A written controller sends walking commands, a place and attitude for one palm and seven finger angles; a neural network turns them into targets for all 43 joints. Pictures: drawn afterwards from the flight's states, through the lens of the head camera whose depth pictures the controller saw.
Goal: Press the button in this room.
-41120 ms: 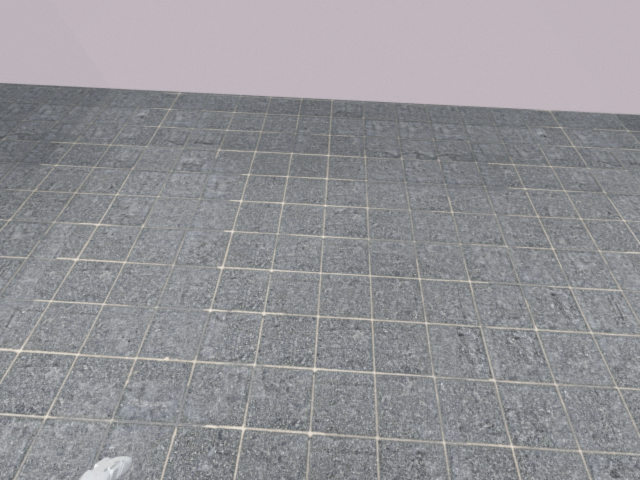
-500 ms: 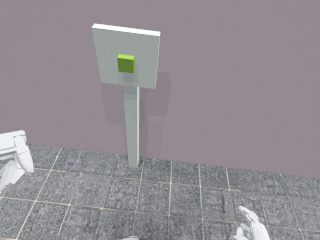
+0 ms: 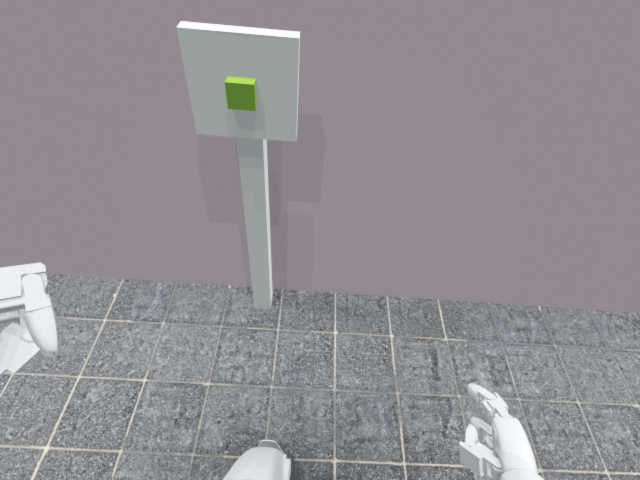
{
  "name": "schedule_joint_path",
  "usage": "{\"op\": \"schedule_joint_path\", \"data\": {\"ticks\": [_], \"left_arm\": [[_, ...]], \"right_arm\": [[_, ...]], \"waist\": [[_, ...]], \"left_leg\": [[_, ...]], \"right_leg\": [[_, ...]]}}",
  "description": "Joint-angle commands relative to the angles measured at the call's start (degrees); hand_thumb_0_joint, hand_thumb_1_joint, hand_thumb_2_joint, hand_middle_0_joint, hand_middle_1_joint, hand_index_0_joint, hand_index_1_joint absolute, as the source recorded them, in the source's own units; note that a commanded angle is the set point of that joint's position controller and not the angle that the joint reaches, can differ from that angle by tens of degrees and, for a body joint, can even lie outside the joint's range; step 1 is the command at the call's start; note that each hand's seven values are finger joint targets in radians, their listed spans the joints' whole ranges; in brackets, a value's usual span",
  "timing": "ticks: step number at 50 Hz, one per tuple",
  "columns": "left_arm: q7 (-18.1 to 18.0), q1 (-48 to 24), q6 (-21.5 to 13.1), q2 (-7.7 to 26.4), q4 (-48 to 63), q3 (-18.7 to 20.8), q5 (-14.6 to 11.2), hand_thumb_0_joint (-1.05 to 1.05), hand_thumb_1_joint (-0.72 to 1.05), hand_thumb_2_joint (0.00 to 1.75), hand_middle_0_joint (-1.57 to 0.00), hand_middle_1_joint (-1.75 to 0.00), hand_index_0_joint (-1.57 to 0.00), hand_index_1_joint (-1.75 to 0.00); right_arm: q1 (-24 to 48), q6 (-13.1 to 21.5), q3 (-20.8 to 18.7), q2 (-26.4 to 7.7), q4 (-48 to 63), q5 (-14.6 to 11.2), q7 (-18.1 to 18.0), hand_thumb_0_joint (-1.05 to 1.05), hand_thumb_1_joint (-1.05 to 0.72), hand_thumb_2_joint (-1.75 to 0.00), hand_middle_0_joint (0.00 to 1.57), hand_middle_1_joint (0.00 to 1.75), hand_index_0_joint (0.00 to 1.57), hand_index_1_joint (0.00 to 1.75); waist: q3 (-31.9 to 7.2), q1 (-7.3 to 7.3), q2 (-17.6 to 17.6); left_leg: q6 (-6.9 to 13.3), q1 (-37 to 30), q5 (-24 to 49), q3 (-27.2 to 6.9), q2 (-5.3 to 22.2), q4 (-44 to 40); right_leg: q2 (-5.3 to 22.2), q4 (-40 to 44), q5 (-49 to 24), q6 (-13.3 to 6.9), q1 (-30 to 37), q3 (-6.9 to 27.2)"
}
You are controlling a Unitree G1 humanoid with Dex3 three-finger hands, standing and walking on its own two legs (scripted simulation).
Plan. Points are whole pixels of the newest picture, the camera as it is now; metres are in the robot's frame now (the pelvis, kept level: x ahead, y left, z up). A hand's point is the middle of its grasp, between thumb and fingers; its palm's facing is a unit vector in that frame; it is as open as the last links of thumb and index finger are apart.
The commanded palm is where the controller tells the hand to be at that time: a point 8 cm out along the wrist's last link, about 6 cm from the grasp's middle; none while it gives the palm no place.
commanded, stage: stop stepping back and stand still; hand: left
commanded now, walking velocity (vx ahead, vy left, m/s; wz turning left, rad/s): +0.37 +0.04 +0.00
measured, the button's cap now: (242, 93) +0.76 +0.19 +0.09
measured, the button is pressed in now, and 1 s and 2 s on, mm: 0 0 0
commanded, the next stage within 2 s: let the arm hang, fingers relaxed in 1.58 s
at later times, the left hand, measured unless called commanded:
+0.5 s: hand out of the picture +0.12 +0.26 +0.19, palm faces +0.35 -0.79 -0.51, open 3.0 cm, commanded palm +0.07 +0.30 +0.19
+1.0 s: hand out of the picture +0.14 +0.30 +0.17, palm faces +0.39 -0.81 -0.43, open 3.1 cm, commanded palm +0.08 +0.34 +0.19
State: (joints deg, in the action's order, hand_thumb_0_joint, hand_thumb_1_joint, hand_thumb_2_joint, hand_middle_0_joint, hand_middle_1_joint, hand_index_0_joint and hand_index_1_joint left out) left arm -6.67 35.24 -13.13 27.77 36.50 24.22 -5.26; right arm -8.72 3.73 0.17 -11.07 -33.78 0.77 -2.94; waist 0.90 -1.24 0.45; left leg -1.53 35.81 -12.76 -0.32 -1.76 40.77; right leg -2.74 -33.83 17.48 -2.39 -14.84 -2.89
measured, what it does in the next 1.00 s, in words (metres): steps on the spot: left foot, then right foot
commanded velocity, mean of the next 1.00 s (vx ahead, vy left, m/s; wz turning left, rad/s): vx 0.09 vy -0.02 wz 0.00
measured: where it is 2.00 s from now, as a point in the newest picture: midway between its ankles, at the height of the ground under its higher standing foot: outside the picture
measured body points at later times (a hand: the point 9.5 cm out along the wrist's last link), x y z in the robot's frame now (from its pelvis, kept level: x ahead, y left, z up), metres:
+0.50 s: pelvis -0.06 +0.02 +0.01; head -0.07 +0.02 +0.46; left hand +0.10 +0.30 +0.22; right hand +0.09 -0.20 -0.09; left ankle -0.05 +0.14 -0.70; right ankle -0.03 -0.06 -0.72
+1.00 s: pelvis -0.04 +0.05 +0.02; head -0.03 +0.06 +0.47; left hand +0.11 +0.34 +0.19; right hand +0.15 -0.16 -0.06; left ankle -0.03 +0.15 -0.72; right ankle -0.03 -0.06 -0.72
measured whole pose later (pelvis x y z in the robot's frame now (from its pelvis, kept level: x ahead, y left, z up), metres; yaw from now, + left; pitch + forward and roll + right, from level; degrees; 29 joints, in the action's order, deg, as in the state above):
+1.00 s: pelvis -0.04 +0.05 +0.02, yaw +2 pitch +0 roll -1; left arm -8.1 36.1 -12.5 20.6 29.6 20.0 -2.5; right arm -10.3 6.0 1.7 -10.3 -34.6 0.1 -3.6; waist 0.5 0.0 -0.5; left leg 1.3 14.1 -14.3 3.3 1.2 28.7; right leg 0.3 -25.4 12.9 -0.3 -12.2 -4.4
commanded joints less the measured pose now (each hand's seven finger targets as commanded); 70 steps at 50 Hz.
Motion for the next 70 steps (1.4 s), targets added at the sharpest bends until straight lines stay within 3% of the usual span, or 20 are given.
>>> {"op": "schedule_joint_path", "data": {"ticks": [1, 2, 4, 7, 9, 12, 15, 19, 20, 22, 23, 25, 28, 31, 32, 35, 39, 44, 58, 70], "left_arm": [[-1.43, -1.09, 1.10, 5.42, 10.62, 6.16, 1.06, 0.00, 0.90, 0.90, -1.30, -1.50, -1.30, -1.50], [-1.50, -3.12, 0.69, 4.28, 8.85, 3.93, 1.90, 0.00, 0.90, 0.90, -1.30, -1.50, -1.30, -1.50], [-2.37, -9.33, -0.12, 2.81, 8.59, 0.16, 3.39, 0.00, 0.90, 0.90, -1.30, -1.50, -1.30, -1.50], [-4.23, -11.76, -1.63, -0.27, 5.32, -1.42, 4.81, 0.00, 0.90, 0.90, -1.30, -1.50, -1.30, -1.50], [-4.31, -13.10, -2.25, 0.59, 10.35, -2.46, 4.95, 0.00, 0.90, 0.90, -1.30, -1.50, -1.30, -1.50], [-3.22, -8.23, -3.12, 5.55, 17.54, 2.74, 3.95, 0.00, 0.90, 0.90, -1.30, -1.50, -1.30, -1.50], [-3.05, 4.97, -2.41, 3.82, 17.23, 3.27, 3.27, 0.00, 0.90, 0.90, -1.30, -1.50, -1.30, -1.50], [-3.15, 6.94, -0.98, 2.81, 7.21, 4.39, 2.72, 0.00, 0.90, 0.90, -1.30, -1.50, -1.30, -1.50], [-3.15, 5.39, -0.88, 3.79, 5.30, 4.97, 2.85, 0.00, 0.90, 0.90, -1.30, -1.50, -1.30, -1.50], [-2.83, 1.29, 0.09, 4.70, 2.34, 5.63, 2.32, 0.00, 0.90, 0.90, -1.30, -1.50, -1.30, -1.50], [-2.70, -2.85, -0.85, 5.18, 1.41, 6.03, 1.87, 0.00, 0.90, 0.90, -1.30, -1.50, -1.30, -1.50], [-2.91, -4.03, -1.37, 4.60, -0.85, 5.74, 2.69, 0.00, 0.90, 0.90, -1.30, -1.50, -1.30, -1.50], [-2.39, -3.48, -1.40, 1.10, 2.24, 1.08, 3.28, 0.00, 0.90, 0.90, -1.30, -1.50, -1.30, -1.50], [-3.21, -5.18, -2.40, 0.86, 8.03, -0.61, 3.99, 0.00, 0.90, 0.90, -1.30, -1.50, -1.30, -1.50], [-3.35, -5.81, -2.80, 1.05, 10.18, -0.79, 4.09, 0.00, 0.90, 0.90, -1.30, -1.50, -1.30, -1.50], [-4.21, -7.44, -4.06, 3.79, 16.37, 1.65, 4.63, 0.00, 0.90, 0.90, -1.30, -1.50, -1.30, -1.50], [-3.55, -0.52, -3.53, 3.91, 9.52, 4.49, 4.12, 0.00, 0.90, 0.90, -1.30, -1.50, -1.30, -1.50], [-2.58, 2.63, -2.70, -0.60, 1.41, 1.62, 2.34, 0.00, 0.90, 0.90, -1.30, -1.50, -1.30, -1.50], [-3.20, -1.23, -2.07, 1.80, 7.97, 1.71, 3.11, 0.00, 0.90, 0.90, -1.30, -1.50, -1.30, -1.50], [-2.79, 0.35, -2.53, 1.27, 4.58, 1.69, 2.83, 0.00, 0.90, 0.90, -1.30, -1.50, -1.30, -1.50]], "right_arm": [[5.16, -0.17, -2.93, -4.17, 8.40, -0.80, -0.48, 0.00, -0.90, -0.90, 0.20, 0.30, 0.20, 0.30], [5.78, 0.30, -1.93, -4.52, 9.05, -0.44, -1.36, 0.00, -0.90, -0.90, 0.20, 0.30, 0.20, 0.30], [7.80, 2.39, -1.70, -6.11, 8.41, -0.57, -3.23, 0.00, -0.90, -0.90, 0.20, 0.30, 0.20, 0.30], [0.09, 6.23, -1.64, -7.75, 4.68, 0.22, -3.80, 0.00, -0.90, -0.90, 0.20, 0.30, 0.20, 0.30], [-1.49, 7.40, -2.83, -9.87, 7.28, -0.52, -3.82, 0.00, -0.90, -0.90, 0.20, 0.30, 0.20, 0.30], [-0.56, 8.56, -2.28, -5.85, 6.50, 0.65, -1.61, 0.00, -0.90, -0.90, 0.20, 0.30, 0.20, 0.30], [0.99, 8.80, -2.32, -6.90, 7.43, -0.34, 0.47, 0.00, -0.90, -0.90, 0.20, 0.30, 0.20, 0.30], [2.50, 5.19, -2.20, -7.31, 7.69, -0.39, -0.23, 0.00, -0.90, -0.90, 0.20, 0.30, 0.20, 0.30], [2.98, 4.07, -2.32, -7.15, 7.88, -0.31, -0.67, 0.00, -0.90, -0.90, 0.20, 0.30, 0.20, 0.30], [2.00, 1.95, -3.45, -6.99, 7.76, -0.66, -1.08, 0.00, -0.90, -0.90, 0.20, 0.30, 0.20, 0.30], [1.37, 2.06, -3.38, -7.79, 6.30, -0.11, -1.24, 0.00, -0.90, -0.90, 0.20, 0.30, 0.20, 0.30], [1.06, 2.73, -2.93, -7.02, 5.14, -0.53, -1.25, 0.00, -0.90, -0.90, 0.20, 0.30, 0.20, 0.30], [3.02, 3.35, -2.00, -6.40, 5.79, -0.29, -1.99, 0.00, -0.90, -0.90, 0.20, 0.30, 0.20, 0.30], [2.81, 5.28, -1.68, -6.53, 5.27, 0.36, -2.91, 0.00, -0.90, -0.90, 0.20, 0.30, 0.20, 0.30], [2.04, 5.86, -1.88, -7.06, 5.53, 0.53, -3.04, 0.00, -0.90, -0.90, 0.20, 0.30, 0.20, 0.30], [1.86, 6.86, -2.44, -8.84, 7.41, 0.14, -2.78, 0.00, -0.90, -0.90, 0.20, 0.30, 0.20, 0.30], [1.11, 7.16, -2.10, -7.12, 6.80, -0.31, -2.00, 0.00, -0.90, -0.90, 0.20, 0.30, 0.20, 0.30], [1.05, 5.68, -2.82, -7.38, 7.14, -1.08, -1.03, 0.00, -0.90, -0.90, 0.20, 0.30, 0.20, 0.30], [2.48, 4.79, -1.69, -6.92, 8.57, -0.52, -1.98, 0.00, -0.90, -0.90, 0.20, 0.30, 0.20, 0.30], [3.10, 4.32, -2.16, -7.49, 8.77, -0.81, -2.00, 0.00, -0.90, -0.90, 0.20, 0.30, 0.20, 0.30]], "waist": [[-1.91, -0.56, 9.93], [-0.56, -1.30, 7.70], [3.37, 0.13, 4.70], [-3.17, 0.09, -4.17], [-4.61, 0.56, -17.91], [-6.21, -0.47, -18.58], [-7.77, 1.02, -11.80], [-3.00, 0.69, -11.03], [-2.04, 0.68, -7.02], [-0.86, 0.49, 13.27], [0.91, -0.04, 11.50], [-3.95, -0.61, 10.60], [-1.51, -0.07, 10.25], [-1.45, 0.26, 2.68], [-1.52, 0.41, -2.14], [-2.89, 2.16, -14.65], [-3.67, 1.87, -11.44], [-6.46, 0.52, 2.23], [-6.06, 1.73, -5.97], [-4.06, 1.53, -3.19]], "left_leg": [[-1.15, -8.57, -7.13, -4.63, 3.24, 38.11], [-0.78, -12.07, -6.28, -1.31, 4.98, 28.93], [1.32, -13.29, -9.75, 1.08, 5.63, 6.72], [3.01, -20.32, -5.90, 2.35, 3.87, -19.82], [7.19, -26.79, -1.56, -16.44, 15.95, -25.12], [7.86, -30.12, 14.11, -23.79, 17.45, -26.97], [7.85, -27.14, 16.45, -13.35, 14.88, -22.13], [6.04, -6.30, -15.57, -6.12, 11.38, -23.23], [4.96, -0.57, -20.54, -4.42, 9.21, -17.81], [2.27, 2.94, -15.50, 0.77, 1.15, 10.28], [1.98, 0.42, -11.88, -0.37, 2.45, 17.74], [2.11, -3.38, -9.88, -1.38, 3.65, 19.67], [2.72, -15.80, -7.12, 1.99, 4.60, 6.67], [3.55, -24.33, -4.26, 4.15, 3.40, -10.97], [3.73, -25.98, -4.19, 2.71, 3.79, -15.30], [7.94, -22.23, -2.33, -15.30, 15.68, -24.91], [4.79, -18.54, 11.56, -5.84, 10.75, -20.60], [2.37, -20.76, 9.01, -0.86, 5.54, -13.62], [2.72, -22.56, 9.49, -2.38, 6.52, -20.75], [2.28, -19.23, 2.29, -3.13, 6.25, -23.26]], "right_leg": [[21.59, 25.23, 26.00, -7.11, -28.58, 13.50], [16.76, 23.73, 22.30, -3.95, -26.73, 8.60], [14.63, 19.52, 15.26, -3.20, -17.93, 4.79], [12.28, 9.80, 6.16, -0.71, -2.21, 3.22], [5.18, -7.24, 5.62, 3.08, -9.34, -0.83], [3.38, -19.22, 11.05, 2.86, -15.77, 2.01], [2.90, -9.73, 4.96, 3.01, -8.91, -0.12], [1.73, 5.18, 5.52, 1.91, 10.96, -4.07], [4.24, 9.02, 8.45, 0.35, 14.90, 0.55], [22.10, 25.02, 25.50, -8.21, 6.44, 29.95], [23.47, 24.74, 15.84, -8.19, 2.17, 25.83], [21.20, 23.82, 18.44, -6.98, 0.52, 22.29], [17.03, 22.99, 16.02, -5.00, -9.66, 9.95], [14.35, 18.85, 13.03, -3.21, -8.18, 6.38], [12.75, 16.06, 11.16, -1.93, -7.08, 6.27], [4.36, 1.15, 0.80, 2.96, -2.81, 0.89], [4.34, 6.01, -7.15, 2.74, 5.54, 0.49], [8.80, 12.34, -19.98, 1.05, 6.98, 6.98], [5.35, 11.48, -14.47, 2.52, 8.14, 2.53], [5.30, 13.42, -9.90, 2.83, 8.14, 2.02]]}}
